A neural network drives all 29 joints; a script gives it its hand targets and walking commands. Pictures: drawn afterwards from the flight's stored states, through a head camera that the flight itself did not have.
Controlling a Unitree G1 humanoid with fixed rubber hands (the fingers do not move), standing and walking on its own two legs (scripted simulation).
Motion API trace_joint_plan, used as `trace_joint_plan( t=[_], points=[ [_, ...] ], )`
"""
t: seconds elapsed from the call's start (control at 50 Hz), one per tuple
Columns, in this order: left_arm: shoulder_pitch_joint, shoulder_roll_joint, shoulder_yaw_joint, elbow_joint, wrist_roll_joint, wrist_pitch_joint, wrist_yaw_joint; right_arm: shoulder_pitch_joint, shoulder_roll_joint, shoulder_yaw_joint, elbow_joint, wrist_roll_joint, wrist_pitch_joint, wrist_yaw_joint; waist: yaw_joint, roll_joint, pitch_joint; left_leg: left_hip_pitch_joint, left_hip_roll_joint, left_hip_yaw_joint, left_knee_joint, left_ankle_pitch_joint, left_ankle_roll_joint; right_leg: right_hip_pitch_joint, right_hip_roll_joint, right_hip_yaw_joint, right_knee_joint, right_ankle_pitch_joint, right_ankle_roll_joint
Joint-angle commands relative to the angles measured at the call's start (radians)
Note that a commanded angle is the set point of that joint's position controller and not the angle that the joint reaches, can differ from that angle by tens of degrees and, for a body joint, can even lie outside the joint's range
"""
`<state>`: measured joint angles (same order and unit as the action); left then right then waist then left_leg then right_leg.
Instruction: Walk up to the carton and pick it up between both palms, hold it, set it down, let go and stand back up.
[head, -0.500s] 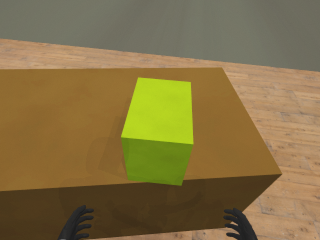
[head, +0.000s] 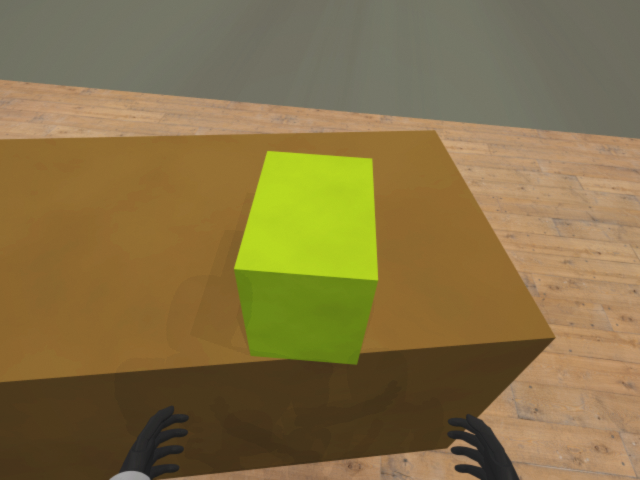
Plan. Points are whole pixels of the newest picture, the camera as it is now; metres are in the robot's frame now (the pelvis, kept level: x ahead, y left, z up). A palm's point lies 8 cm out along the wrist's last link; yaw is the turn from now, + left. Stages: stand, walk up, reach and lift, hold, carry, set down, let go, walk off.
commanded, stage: let go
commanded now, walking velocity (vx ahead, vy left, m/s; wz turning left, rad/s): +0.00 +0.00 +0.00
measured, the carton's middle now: (311, 256) +0.45 +0.02 +0.00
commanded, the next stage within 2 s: stand in 0.06 s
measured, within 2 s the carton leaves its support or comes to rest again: neither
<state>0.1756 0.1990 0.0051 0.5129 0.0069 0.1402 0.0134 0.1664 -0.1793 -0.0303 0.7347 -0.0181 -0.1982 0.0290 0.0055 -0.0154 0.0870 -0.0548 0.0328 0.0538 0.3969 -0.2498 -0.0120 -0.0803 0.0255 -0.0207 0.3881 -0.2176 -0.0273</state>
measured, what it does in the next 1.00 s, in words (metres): shifts its weight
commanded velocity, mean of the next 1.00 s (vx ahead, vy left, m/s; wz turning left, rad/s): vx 0.00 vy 0.00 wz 0.00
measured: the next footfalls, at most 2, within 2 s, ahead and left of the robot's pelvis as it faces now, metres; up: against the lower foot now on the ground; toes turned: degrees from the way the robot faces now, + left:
none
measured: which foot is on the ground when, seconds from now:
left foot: down 0.00-1.00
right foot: down 0.00-1.00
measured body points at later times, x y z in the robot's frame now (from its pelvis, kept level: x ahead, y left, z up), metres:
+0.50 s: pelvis -0.02 +0.01 -0.01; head -0.04 +0.01 +0.44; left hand +0.06 +0.27 -0.11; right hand +0.09 -0.24 -0.12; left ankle -0.02 +0.12 -0.74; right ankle +0.00 -0.10 -0.74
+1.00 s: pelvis -0.05 +0.02 -0.01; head -0.07 +0.02 +0.44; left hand -0.01 +0.28 -0.14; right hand +0.02 -0.23 -0.14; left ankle -0.02 +0.12 -0.74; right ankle +0.00 -0.10 -0.74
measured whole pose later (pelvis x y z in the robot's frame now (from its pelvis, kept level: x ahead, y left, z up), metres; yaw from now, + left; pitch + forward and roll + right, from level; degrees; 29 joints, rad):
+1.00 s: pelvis -0.05 +0.02 -0.01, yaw +2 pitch -3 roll +0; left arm 0.41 0.24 0.00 0.77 0.02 -0.02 0.01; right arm 0.37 -0.26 0.00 0.79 -0.01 -0.02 0.00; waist 0.01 0.01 0.00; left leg -0.23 -0.02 0.03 0.52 -0.23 0.03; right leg -0.25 -0.03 -0.04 0.52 -0.21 0.01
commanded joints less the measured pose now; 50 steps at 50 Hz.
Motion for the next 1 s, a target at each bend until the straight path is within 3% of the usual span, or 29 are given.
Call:
trace_joint_plan(
  t=[0.0, 0.02, 0.04, 0.06, 0.08, 0.1, 0.18, 0.64, 0.8, 0.98],
  points=[
    [-0.067, 0.106, 0.033, -0.105, -0.002, -0.018, 0.002, -0.051, -0.107, -0.034, -0.108, -0.004, -0.015, -0.005, -0.002, 0.008, -0.077, 0.011, -0.024, 0.018, -0.049, 0.21, -0.009, -0.037, -0.018, 0.013, -0.083, 0.169, 0.006],
    [-0.045, 0.068, 0.012, -0.131, -0.031, -0.026, 0.003, -0.044, -0.141, -0.069, -0.18, 0.002, -0.027, -0.007, 0.051, -0.025, -0.117, -0.066, -0.047, 0.03, -0.008, 0.204, -0.024, -0.009, -0.017, 0.014, -0.043, 0.151, 0.013],
    [-0.054, 0.078, 0.009, -0.123, -0.031, -0.024, 0.002, -0.036, -0.136, -0.061, -0.175, 0.001, -0.028, -0.01, 0.029, -0.01, -0.107, -0.064, -0.043, 0.032, -0.017, 0.177, -0.022, -0.018, -0.018, 0.019, -0.041, 0.151, 0.009],
    [0.084, 0.153, 0.062, -0.005, 0.014, -0.111, 0.011, 0.022, -0.176, -0.039, -0.08, 0.008, 0.066, -0.037, 0.05, 0.08, -0.163, -0.156, 0.033, -0.059, 0.041, 0.272, 0.026, -0.043, -0.086, 0.067, 0.006, 0.258, 0.007],
    [0.113, 0.167, 0.068, 0.016, 0.01, -0.133, 0.006, 0.04, -0.16, -0.037, -0.104, 0.007, 0.1, -0.041, 0.027, 0.065, -0.156, -0.14, 0.048, -0.074, 0.033, 0.191, 0.03, -0.053, -0.109, 0.083, 0.0, 0.216, 0.011],
    [0.092, 0.175, 0.068, 0.012, 0.011, -0.157, 0.004, 0.053, -0.159, -0.036, -0.113, 0.009, 0.112, -0.043, 0.013, 0.034, -0.172, -0.086, 0.064, -0.088, 0.039, 0.233, 0.043, -0.06, -0.123, 0.098, 0.011, 0.275, 0.006],
    [0.068, 0.138, 0.058, 0.021, 0.013, -0.193, -0.006, 0.078, -0.166, -0.034, -0.096, 0.009, 0.132, -0.04, -0.004, 0.001, -0.126, -0.099, 0.071, -0.105, 0.038, 0.191, 0.04, -0.116, -0.123, 0.097, -0.007, 0.23, 0.005],
    [0.204, 0.177, 0.031, 0.142, 0.006, -0.186, -0.001, 0.183, -0.199, -0.007, -0.042, 0.009, 0.153, -0.031, 0.001, 0.02, 0.012, -0.26, 0.057, -0.159, -0.04, -0.087, 0.042, -0.16, -0.124, 0.09, -0.016, -0.067, 0.012],
    [0.236, 0.174, 0.026, 0.176, 0.009, -0.181, -0.001, 0.198, -0.207, -0.006, -0.029, 0.01, 0.16, -0.031, 0.002, 0.031, 0.036, -0.32, 0.058, -0.182, -0.072, -0.207, 0.045, -0.17, -0.115, 0.086, 0.0, -0.126, 0.017],
    [0.264, 0.173, 0.027, 0.205, 0.009, -0.178, 0.001, 0.216, -0.208, -0.008, -0.012, 0.01, 0.166, -0.033, -0.001, 0.023, 0.039, -0.327, 0.057, -0.189, -0.073, -0.233, 0.046, -0.194, -0.113, 0.09, 0.003, -0.154, 0.017]
  ],
)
